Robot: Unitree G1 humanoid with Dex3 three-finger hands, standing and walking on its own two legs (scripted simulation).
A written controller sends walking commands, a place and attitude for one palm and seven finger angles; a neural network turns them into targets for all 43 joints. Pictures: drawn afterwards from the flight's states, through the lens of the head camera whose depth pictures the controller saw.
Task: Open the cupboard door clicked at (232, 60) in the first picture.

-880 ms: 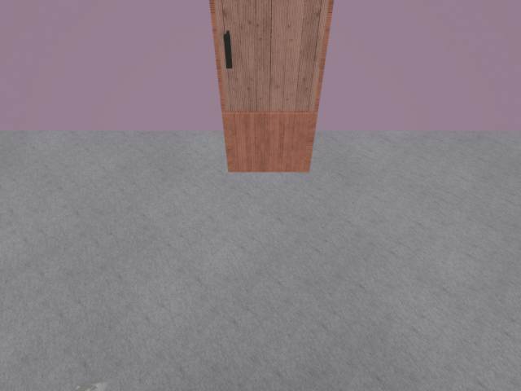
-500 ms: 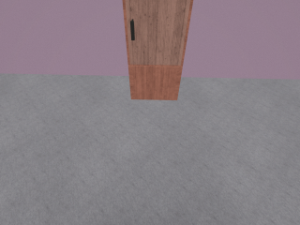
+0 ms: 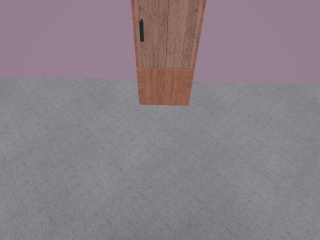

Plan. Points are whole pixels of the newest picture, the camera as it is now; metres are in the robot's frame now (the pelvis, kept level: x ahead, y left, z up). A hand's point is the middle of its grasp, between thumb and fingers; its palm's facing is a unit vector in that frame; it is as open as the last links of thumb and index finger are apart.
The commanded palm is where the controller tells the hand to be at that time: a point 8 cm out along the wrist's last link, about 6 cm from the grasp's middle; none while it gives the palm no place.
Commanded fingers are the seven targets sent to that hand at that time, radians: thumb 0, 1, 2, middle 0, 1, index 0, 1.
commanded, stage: look at it before walking up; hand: left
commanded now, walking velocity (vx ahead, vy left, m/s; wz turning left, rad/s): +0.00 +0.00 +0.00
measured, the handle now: (141, 30) +1.37 +0.20 -0.05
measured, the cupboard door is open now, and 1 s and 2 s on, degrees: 0 0 0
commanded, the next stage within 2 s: walk to a spot facing it in 0.56 s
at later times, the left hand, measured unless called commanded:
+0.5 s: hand out of the picture +0.07 +0.26 -0.15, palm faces -0.04 -0.94 -0.34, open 7.4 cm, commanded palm none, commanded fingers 0.00 0.90 0.90 -0.20 -0.30 -0.20 -0.30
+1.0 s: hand out of the picture +0.03 +0.21 -0.20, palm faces +0.00 -0.99 -0.16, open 7.4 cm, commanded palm none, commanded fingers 0.00 0.90 0.90 -0.20 -0.30 -0.20 -0.30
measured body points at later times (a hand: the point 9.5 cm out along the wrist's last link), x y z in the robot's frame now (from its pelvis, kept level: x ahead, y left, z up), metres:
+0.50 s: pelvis +0.01 +0.01 +0.00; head +0.00 +0.01 +0.45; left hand +0.08 +0.30 -0.13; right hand +0.08 -0.29 -0.13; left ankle +0.02 +0.14 -0.74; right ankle +0.01 -0.11 -0.74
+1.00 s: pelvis +0.06 +0.02 -0.01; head +0.05 +0.04 +0.43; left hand +0.03 +0.26 -0.18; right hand +0.05 -0.22 -0.16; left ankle +0.02 +0.14 -0.74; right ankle +0.01 -0.10 -0.74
